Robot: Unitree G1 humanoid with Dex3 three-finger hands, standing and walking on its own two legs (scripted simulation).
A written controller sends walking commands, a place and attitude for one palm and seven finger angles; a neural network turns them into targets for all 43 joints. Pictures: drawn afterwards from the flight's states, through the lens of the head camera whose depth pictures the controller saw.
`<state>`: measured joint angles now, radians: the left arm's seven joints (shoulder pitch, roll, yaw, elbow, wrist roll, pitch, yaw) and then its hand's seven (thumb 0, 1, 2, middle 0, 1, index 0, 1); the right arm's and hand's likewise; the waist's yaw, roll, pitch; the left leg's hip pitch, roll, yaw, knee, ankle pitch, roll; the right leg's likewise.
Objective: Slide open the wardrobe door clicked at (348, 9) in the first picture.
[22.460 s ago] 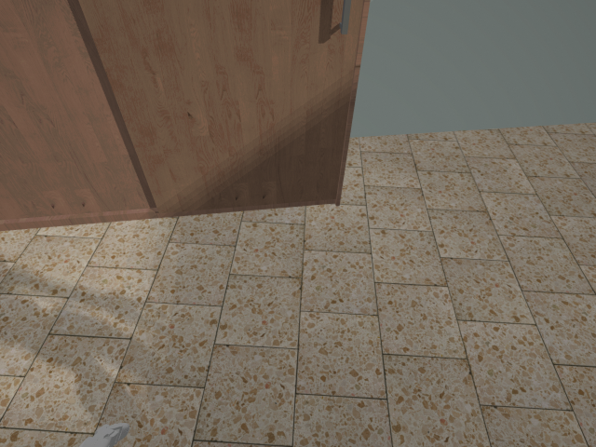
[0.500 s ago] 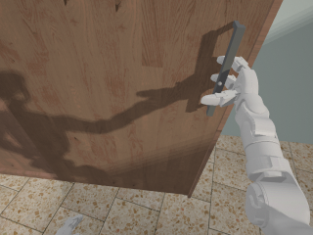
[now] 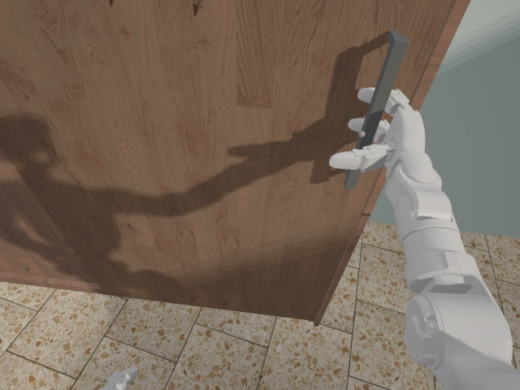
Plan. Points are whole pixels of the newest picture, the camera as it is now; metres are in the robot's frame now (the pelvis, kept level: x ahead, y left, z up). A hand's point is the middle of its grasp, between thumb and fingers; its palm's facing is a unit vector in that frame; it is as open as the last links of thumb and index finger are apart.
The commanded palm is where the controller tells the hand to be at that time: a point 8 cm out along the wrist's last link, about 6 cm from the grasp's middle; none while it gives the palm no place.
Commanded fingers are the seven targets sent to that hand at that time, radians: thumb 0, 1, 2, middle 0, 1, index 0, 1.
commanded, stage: slide the fingers in behind the handle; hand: right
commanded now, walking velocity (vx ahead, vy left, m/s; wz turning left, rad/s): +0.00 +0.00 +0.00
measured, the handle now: (368, 121) +0.51 -0.12 +0.19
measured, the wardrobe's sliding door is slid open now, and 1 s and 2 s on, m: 0.00 0.00 0.00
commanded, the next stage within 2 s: grip the handle and tug to test in 0.10 s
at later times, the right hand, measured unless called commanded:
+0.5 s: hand (357, 130) +0.46 -0.09 +0.20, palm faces +0.00 +1.00 +0.02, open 11.8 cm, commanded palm +0.43 -0.14 +0.20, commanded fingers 0.00 -0.25 -0.62 0.38 1.31 0.38 1.31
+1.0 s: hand (357, 130) +0.46 -0.09 +0.20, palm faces +0.01 +1.00 +0.00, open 5.1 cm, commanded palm +0.44 -0.14 +0.20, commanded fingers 0.00 -0.90 -0.90 0.45 1.40 0.45 1.40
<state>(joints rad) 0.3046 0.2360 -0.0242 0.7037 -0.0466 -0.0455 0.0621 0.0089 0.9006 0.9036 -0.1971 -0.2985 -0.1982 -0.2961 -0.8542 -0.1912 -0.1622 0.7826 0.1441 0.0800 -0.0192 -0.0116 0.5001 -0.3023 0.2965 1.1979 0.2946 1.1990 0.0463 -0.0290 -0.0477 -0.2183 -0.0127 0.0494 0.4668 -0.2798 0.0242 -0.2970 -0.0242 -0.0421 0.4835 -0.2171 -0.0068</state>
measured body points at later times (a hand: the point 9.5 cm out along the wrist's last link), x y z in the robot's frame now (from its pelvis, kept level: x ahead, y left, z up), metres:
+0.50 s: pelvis +0.00 +0.00 +0.00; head +0.01 +0.00 +0.45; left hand +0.09 +0.24 -0.12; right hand +0.45 -0.15 +0.20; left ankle -0.02 +0.10 -0.74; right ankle +0.02 -0.12 -0.74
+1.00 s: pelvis +0.01 +0.00 +0.00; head +0.02 +0.02 +0.45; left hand +0.12 +0.25 -0.12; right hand +0.46 -0.15 +0.20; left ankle -0.02 +0.10 -0.74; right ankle +0.02 -0.12 -0.74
